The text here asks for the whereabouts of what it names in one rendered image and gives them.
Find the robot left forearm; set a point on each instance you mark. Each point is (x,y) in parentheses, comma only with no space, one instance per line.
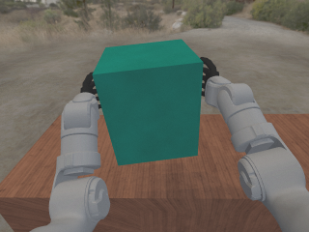
(79,154)

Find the pedestal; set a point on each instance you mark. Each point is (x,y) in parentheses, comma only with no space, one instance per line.
(192,194)

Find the robot right hand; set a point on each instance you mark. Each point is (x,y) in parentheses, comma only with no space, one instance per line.
(210,71)

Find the robot left hand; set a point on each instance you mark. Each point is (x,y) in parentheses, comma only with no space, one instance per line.
(88,85)

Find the robot right forearm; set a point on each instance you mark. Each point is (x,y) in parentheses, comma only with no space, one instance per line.
(250,131)

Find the robot right upper arm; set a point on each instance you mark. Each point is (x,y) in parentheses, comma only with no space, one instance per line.
(274,178)

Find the robot left upper arm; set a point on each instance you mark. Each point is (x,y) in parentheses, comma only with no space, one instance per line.
(77,205)

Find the carton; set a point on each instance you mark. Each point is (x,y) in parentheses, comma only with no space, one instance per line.
(150,95)

